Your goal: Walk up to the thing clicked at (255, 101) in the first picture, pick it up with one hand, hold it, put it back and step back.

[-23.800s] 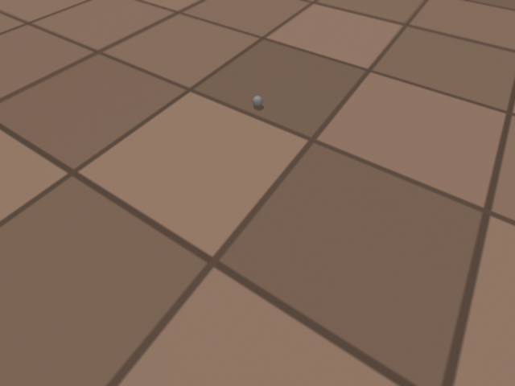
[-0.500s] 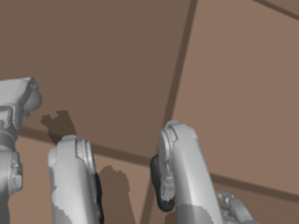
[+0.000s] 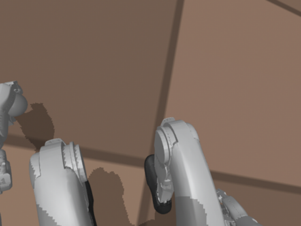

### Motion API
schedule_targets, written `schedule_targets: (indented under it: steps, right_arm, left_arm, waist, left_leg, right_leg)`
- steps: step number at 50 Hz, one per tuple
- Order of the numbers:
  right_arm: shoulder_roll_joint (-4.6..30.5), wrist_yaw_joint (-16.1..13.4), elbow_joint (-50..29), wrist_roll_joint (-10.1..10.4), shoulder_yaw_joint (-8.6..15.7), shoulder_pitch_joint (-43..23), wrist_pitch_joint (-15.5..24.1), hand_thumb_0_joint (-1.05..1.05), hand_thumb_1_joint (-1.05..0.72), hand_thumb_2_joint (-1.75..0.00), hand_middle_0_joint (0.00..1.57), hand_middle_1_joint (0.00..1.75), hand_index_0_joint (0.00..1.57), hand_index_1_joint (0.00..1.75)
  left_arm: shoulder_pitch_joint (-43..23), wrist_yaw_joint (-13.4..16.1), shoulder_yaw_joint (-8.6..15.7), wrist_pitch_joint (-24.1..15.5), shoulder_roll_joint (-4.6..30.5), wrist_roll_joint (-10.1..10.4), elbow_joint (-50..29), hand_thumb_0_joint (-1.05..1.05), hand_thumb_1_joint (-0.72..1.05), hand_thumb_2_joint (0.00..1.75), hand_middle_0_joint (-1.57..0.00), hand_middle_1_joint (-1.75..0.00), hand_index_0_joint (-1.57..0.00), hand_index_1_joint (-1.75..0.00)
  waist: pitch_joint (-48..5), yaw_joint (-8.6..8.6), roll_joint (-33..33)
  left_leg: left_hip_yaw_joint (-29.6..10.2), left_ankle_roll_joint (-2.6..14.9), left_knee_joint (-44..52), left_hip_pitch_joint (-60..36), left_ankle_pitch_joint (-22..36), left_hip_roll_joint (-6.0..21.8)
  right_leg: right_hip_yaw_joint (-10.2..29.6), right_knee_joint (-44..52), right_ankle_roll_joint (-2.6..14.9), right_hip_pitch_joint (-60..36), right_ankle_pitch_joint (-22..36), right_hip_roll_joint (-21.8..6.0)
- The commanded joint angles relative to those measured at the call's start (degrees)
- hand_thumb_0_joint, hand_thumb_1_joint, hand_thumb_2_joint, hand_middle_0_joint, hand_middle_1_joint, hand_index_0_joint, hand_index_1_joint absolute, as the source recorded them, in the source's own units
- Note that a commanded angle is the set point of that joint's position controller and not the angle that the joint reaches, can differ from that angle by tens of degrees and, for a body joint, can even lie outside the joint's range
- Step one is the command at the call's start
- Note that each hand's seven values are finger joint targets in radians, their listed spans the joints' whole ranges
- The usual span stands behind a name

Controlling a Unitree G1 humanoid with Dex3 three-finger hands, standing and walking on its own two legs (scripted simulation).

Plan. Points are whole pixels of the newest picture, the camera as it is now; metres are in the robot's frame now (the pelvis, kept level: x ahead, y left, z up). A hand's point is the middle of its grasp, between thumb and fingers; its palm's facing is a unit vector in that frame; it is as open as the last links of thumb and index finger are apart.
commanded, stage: rest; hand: left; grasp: from above
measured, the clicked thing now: (12, 104) +0.43 +0.29 -0.22
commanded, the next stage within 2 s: open in 1.30 s
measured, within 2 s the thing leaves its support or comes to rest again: rests again in 0.78 s
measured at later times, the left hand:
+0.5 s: hand (10, 112) +0.41 +0.31 -0.24, palm faces -0.47 -0.13 -0.87, open 9.1 cm
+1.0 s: hand (15, 113) +0.41 +0.30 -0.26, palm faces -0.48 -0.12 -0.87, open 9.1 cm
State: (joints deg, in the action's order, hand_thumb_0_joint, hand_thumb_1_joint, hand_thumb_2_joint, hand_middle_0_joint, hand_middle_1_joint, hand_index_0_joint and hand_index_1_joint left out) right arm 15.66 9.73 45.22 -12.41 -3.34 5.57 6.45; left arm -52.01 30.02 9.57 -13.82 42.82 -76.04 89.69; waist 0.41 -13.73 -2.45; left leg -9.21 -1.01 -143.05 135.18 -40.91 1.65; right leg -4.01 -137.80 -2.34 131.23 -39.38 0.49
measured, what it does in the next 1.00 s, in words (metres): stands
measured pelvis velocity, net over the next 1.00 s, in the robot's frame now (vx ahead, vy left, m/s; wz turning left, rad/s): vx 0.00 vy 0.00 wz -0.06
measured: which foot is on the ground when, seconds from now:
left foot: down 0.00-1.00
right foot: down 0.00-1.00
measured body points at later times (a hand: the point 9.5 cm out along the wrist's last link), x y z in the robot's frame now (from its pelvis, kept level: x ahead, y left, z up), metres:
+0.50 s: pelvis +0.01 +0.00 -0.02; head +0.26 +0.09 +0.34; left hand +0.43 +0.31 -0.19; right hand +0.07 -0.27 -0.11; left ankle +0.07 +0.13 -0.27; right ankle +0.10 -0.13 -0.27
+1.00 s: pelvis +0.00 +0.00 -0.02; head +0.26 +0.10 +0.33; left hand +0.43 +0.31 -0.21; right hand +0.06 -0.27 -0.10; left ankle +0.07 +0.13 -0.27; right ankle +0.10 -0.13 -0.27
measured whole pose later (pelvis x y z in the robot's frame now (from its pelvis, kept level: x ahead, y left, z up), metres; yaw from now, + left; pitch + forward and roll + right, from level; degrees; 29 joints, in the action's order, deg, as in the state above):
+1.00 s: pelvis +0.00 +0.00 -0.02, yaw -4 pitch +28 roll -11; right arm 17.6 15.2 45.3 -17.4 -8.8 2.9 10.9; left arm -52.0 37.9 11.9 -15.7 50.0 -77.8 98.0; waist 5.5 -17.3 -5.8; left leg -13.3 -1.2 -149.2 135.6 -43.0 1.7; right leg -6.8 -140.9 -3.2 130.7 -39.6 1.9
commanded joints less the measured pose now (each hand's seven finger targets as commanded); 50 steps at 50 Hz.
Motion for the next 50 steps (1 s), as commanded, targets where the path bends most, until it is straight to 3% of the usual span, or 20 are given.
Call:
schedule_targets:
  steps: [1,2,5,6,13,14,15,16,20,30,34,35,38,39,43,45,47,48,49,50]
  right_arm:
    - [14.92,0.01,0.21,-0.26,3.85,11.74,0.30,0.00,-0.90,-0.89,0.20,0.30,0.20,0.30]
    - [15.74,0.02,-0.09,-0.69,4.11,11.91,0.32,0.00,-0.90,-0.89,0.20,0.30,0.20,0.30]
    - [15.24,0.64,-0.16,-1.02,3.27,10.93,0.65,0.00,-0.90,-0.90,0.20,0.30,0.20,0.30]
    - [15.95,0.66,-0.09,-1.22,3.45,10.99,0.52,0.00,-0.90,-0.90,0.20,0.30,0.20,0.30]
    - [16.05,1.87,0.38,-1.88,2.65,9.86,1.52,0.00,-0.90,-0.90,0.20,0.30,0.20,0.30]
    - [16.98,2.03,-0.38,-2.30,2.62,9.58,1.88,0.00,-0.90,-0.90,0.20,0.30,0.20,0.30]
    - [16.19,2.10,0.18,-2.00,2.36,9.68,1.75,0.00,-0.90,-0.90,0.20,0.30,0.20,0.30]
    - [17.15,2.20,-0.22,-2.27,2.70,9.55,1.74,0.00,-0.90,-0.90,0.20,0.30,0.20,0.30]
    - [17.58,2.89,0.29,-2.77,2.97,9.73,1.78,0.00,-0.90,-0.90,0.20,0.30,0.20,0.30]
    - [18.10,4.01,0.85,-3.50,2.01,10.23,2.78,0.00,-0.90,-0.90,0.20,0.30,0.20,0.30]
    - [18.20,4.48,0.17,-3.68,1.16,9.50,3.49,0.00,-0.90,-0.90,0.20,0.30,0.20,0.30]
    - [18.35,4.34,0.43,-3.60,1.52,9.15,3.34,0.00,-0.90,-0.90,0.20,0.30,0.20,0.30]
    - [18.43,4.43,0.13,-3.72,1.23,8.90,2.94,0.00,-0.90,-0.90,0.20,0.30,0.20,0.30]
    - [18.18,4.76,0.46,-3.92,0.71,9.09,3.05,0.00,-0.90,-0.90,0.20,0.30,0.20,0.30]
    - [18.98,4.84,0.27,-4.13,-0.07,8.35,3.60,0.00,-0.90,-0.90,0.20,0.30,0.20,0.30]
    - [18.74,4.71,0.50,-4.25,-0.44,7.38,3.83,0.00,-0.90,-0.90,0.20,0.30,0.20,0.30]
    - [18.96,5.01,-0.11,-4.49,-0.58,7.65,4.34,0.00,-0.90,-0.90,0.20,0.30,0.20,0.30]
    - [19.38,5.11,0.80,-4.71,-0.58,8.24,4.48,0.00,-0.90,-0.90,0.20,0.30,0.20,0.30]
    - [18.59,5.24,0.28,-4.71,-1.04,6.87,4.91,0.00,-0.90,-0.90,0.20,0.30,0.20,0.30]
    - [18.99,5.20,-0.01,-4.86,-1.30,6.53,5.25,0.00,-0.90,-0.90,0.20,0.30,0.20,0.30]
  left_arm:
    - [-14.85,3.45,1.87,-0.69,15.64,1.63,-5.48,0.00,0.54,0.67,-0.86,-0.75,-0.91,-0.69]
    - [-15.33,3.89,4.11,-1.04,17.97,1.55,-6.91,0.00,0.54,0.66,-0.85,-0.75,-0.91,-0.69]
    - [-15.82,3.98,1.54,-1.44,16.25,0.76,-5.06,0.00,0.53,0.64,-0.85,-0.74,-0.91,-0.68]
    - [-15.37,4.46,4.16,-1.63,19.20,0.79,-5.45,0.00,0.53,0.63,-0.83,-0.76,-0.90,-0.68]
    - [-14.24,5.79,2.44,-1.91,17.02,0.91,-5.35,0.00,0.57,0.59,-0.85,-0.73,-0.93,-0.65]
    - [-14.85,6.07,3.69,-1.92,18.85,0.60,-4.60,0.00,0.58,0.60,-0.86,-0.73,-0.94,-0.66]
    - [-14.31,6.28,2.89,-1.96,17.76,0.78,-6.54,0.00,0.57,0.62,-0.87,-0.73,-0.93,-0.66]
    - [-13.17,6.88,4.69,-1.87,19.45,0.80,-6.07,0.00,0.59,0.62,-0.87,-0.73,-0.94,-0.66]
    - [-13.59,7.53,5.53,-1.52,20.44,0.01,-4.83,0.00,0.59,0.66,-0.89,-0.73,-0.95,-0.67]
    - [-14.07,7.11,4.12,-2.22,19.96,0.62,-2.06,0.00,0.62,0.65,-0.91,-0.72,-0.97,-0.66]
    - [-13.74,7.34,3.20,-2.87,19.75,0.43,-2.17,0.00,0.63,0.64,-0.91,-0.73,-0.97,-0.67]
    - [-11.81,7.91,4.54,-3.18,20.52,1.01,-3.24,0.00,0.63,0.64,-0.90,-0.73,-0.97,-0.66]
    - [-11.06,9.10,5.89,-3.08,21.63,0.47,-2.52,0.00,0.61,0.67,-0.90,-0.73,-0.96,-0.68]
    - [-12.12,9.20,4.66,-2.84,20.87,0.17,-0.63,0.00,0.62,0.66,-0.90,-0.72,-0.96,-0.67]
    - [-14.70,10.13,4.17,-2.86,22.55,-0.46,0.84,0.00,0.59,0.64,-0.88,-0.74,-0.94,-0.67]
    - [-13.41,10.85,4.12,-2.64,22.75,-0.49,1.43,0.00,0.59,0.64,-0.89,-0.72,-0.94,-0.66]
    - [-13.75,10.96,3.38,-2.42,21.64,-0.54,2.18,0.00,0.60,0.62,-0.88,-0.73,-0.95,-0.66]
    - [-13.71,11.18,4.36,-2.16,23.52,-0.79,3.11,0.00,0.61,0.64,-0.89,-0.73,-0.95,-0.66]
    - [-15.08,10.79,0.17,-2.05,19.27,-0.28,2.07,0.00,0.60,0.64,-0.89,-0.71,-0.95,-0.66]
    - [-15.19,11.28,1.73,-2.10,20.97,0.56,2.21,0.00,0.59,0.63,-0.89,-0.71,-0.94,-0.66]
  waist:
    - [-38.94,-0.19,17.44]
    - [-40.18,-0.37,17.58]
    - [-38.08,-0.87,19.24]
    - [-39.33,-0.91,18.18]
    - [-38.08,-0.94,21.56]
    - [-37.49,-1.94,21.19]
    - [-38.11,-0.59,23.05]
    - [-38.95,-1.16,22.35]
    - [-36.31,-1.96,22.16]
    - [-34.67,-3.88,21.36]
    - [-34.70,-3.64,21.44]
    - [-36.38,-2.51,22.80]
    - [-36.71,-2.40,21.93]
    - [-35.36,-3.61,21.98]
    - [-32.83,-4.55,21.13]
    - [-33.32,-3.60,21.82]
    - [-32.62,-4.24,21.36]
    - [-32.31,-4.61,21.26]
    - [-31.98,-4.81,21.92]
    - [-32.52,-4.96,21.25]
  left_leg:
    - [6.39,2.46,12.93,-27.08,11.94,-1.18]
    - [6.21,2.40,12.90,-27.71,13.02,-1.14]
    - [5.76,2.20,12.31,-27.27,11.78,-0.99]
    - [5.67,2.38,11.72,-26.88,12.59,-0.85]
    - [4.75,1.71,12.21,-29.59,11.92,-0.83]
    - [4.62,1.72,11.26,-29.52,12.57,-0.80]
    - [4.71,1.69,12.01,-29.95,12.71,-0.86]
    - [4.67,1.68,11.61,-29.82,14.10,-0.89]
    - [4.52,1.61,10.60,-28.48,13.91,-0.60]
    - [3.94,1.77,9.46,-27.82,12.64,-0.55]
    - [3.81,1.68,9.75,-28.66,13.03,-0.59]
    - [3.51,1.60,10.31,-29.45,14.10,-0.42]
    - [3.62,1.55,9.70,-28.93,16.14,-0.29]
    - [3.45,1.46,9.42,-28.76,15.56,-0.32]
    - [3.42,1.78,8.82,-26.54,12.75,-0.21]
    - [3.27,1.62,9.31,-26.94,11.73,-0.06]
    - [3.41,1.62,9.34,-26.82,11.76,-0.12]
    - [3.13,1.64,9.04,-27.02,11.84,-0.07]
    - [3.07,1.64,9.12,-26.29,10.74,-0.12]
    - [2.80,1.80,9.27,-26.16,11.22,0.05]
  right_leg:
    - [-6.03,12.87,3.33,-20.93,13.87,2.36]
    - [-6.39,12.60,3.25,-21.44,14.88,2.39]
    - [-6.65,11.63,3.62,-19.73,13.82,2.70]
    - [-6.62,12.00,3.38,-21.42,14.94,2.85]
    - [-8.21,10.19,3.61,-18.59,13.57,3.14]
    - [-8.80,9.31,3.42,-18.17,14.37,2.97]
    - [-8.22,9.89,3.49,-18.73,14.38,3.03]
    - [-8.64,9.43,3.31,-19.70,15.86,2.92]
    - [-8.70,8.91,3.42,-18.37,15.81,3.03]
    - [-9.15,9.07,3.06,-19.16,15.40,3.11]
    - [-9.60,8.80,2.87,-19.82,15.47,3.21]
    - [-9.50,9.00,2.90,-21.06,16.39,3.41]
    - [-9.38,8.68,2.95,-21.71,18.57,3.52]
    - [-9.66,7.85,3.00,-20.71,18.01,3.47]
    - [-9.49,8.64,3.15,-19.87,16.06,3.65]
    - [-9.25,8.85,3.42,-20.04,15.02,3.99]
    - [-9.43,8.97,3.21,-20.40,14.98,3.95]
    - [-9.94,8.42,3.11,-19.73,14.98,3.91]
    - [-9.27,9.07,3.35,-19.44,13.80,4.06]
    - [-9.71,9.46,3.22,-20.68,14.39,4.09]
